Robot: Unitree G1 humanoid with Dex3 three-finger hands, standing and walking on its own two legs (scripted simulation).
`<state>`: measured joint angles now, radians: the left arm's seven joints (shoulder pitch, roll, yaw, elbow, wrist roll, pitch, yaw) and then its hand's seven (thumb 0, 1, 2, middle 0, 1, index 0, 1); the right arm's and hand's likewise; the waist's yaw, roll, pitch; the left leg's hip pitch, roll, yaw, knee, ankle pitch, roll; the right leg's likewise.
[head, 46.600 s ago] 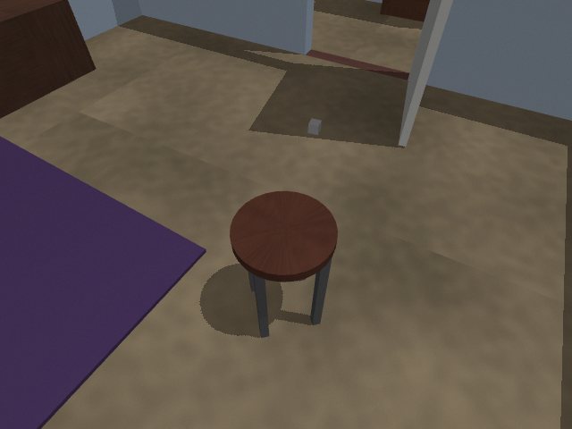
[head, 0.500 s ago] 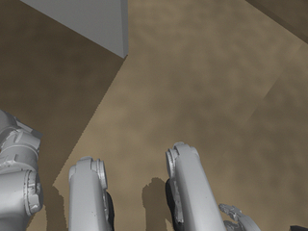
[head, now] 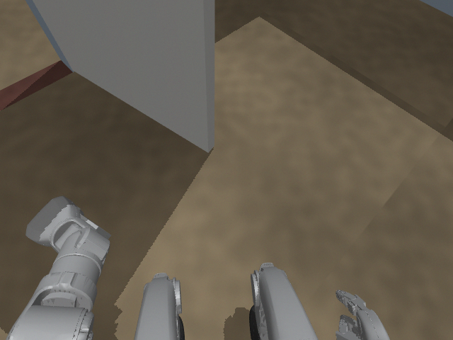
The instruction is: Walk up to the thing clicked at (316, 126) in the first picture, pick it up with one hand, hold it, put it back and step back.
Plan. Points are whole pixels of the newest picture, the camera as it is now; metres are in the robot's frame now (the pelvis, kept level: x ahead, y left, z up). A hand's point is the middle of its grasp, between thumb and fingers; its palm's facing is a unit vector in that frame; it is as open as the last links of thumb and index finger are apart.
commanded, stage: lift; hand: left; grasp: from above
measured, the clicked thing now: (83, 236) +0.35 +0.28 -0.14
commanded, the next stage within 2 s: hold in 0.68 s
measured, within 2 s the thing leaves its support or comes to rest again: neither
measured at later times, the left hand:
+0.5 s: hand (56, 203) +0.36 +0.25 +0.04, palm faces -0.26 -0.40 -0.88, open 9.1 cm
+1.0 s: hand (37, 192) +0.35 +0.24 +0.09, palm faces -0.26 -0.39 -0.88, open 9.1 cm
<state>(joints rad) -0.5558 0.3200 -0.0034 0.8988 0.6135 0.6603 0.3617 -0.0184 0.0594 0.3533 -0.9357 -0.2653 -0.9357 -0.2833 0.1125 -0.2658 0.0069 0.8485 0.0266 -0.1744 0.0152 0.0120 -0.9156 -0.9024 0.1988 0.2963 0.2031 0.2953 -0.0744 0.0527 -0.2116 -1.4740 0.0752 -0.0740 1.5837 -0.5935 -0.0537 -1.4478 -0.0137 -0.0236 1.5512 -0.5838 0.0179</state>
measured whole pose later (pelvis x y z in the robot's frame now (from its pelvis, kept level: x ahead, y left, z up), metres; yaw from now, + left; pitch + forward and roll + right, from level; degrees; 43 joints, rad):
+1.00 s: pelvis +0.06 +0.00 +0.17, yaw +2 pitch +9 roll +0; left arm -0.56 0.16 -0.10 1.08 0.58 0.74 0.41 -0.02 0.14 0.31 -0.85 -0.34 -0.84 -0.35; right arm 0.22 -0.26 0.01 0.88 0.04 -0.16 0.03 0.01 -0.90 -0.89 0.20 0.30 0.20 0.30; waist -0.03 0.03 -0.10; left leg -0.55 0.05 -0.01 0.73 -0.35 -0.04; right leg -0.54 -0.04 -0.02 0.73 -0.36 0.02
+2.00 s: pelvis +0.06 +0.00 +0.18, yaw +2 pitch +5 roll +0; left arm -0.53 0.11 -0.15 0.95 0.55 0.87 0.38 -0.02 0.06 0.51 -0.79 -0.42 -0.77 -0.47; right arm 0.16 -0.27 0.02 0.85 0.04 -0.14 0.09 0.01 -0.91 -0.90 0.20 0.30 0.20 0.30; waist 0.00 0.05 -0.07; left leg -0.39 0.05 0.01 0.60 -0.30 -0.04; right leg -0.40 -0.04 -0.01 0.62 -0.32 0.02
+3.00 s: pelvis +0.06 +0.00 +0.18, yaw +2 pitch +5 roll +0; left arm -0.52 0.14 -0.17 0.95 0.59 0.86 0.32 -0.01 0.10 0.47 -0.76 -0.44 -0.75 -0.47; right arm 0.14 -0.26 0.03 0.84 0.04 -0.16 0.09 0.02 -0.88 -0.89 0.20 0.30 0.20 0.30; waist 0.01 0.03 -0.06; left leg -0.38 0.04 0.00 0.59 -0.29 -0.04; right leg -0.38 -0.05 -0.02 0.61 -0.31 0.03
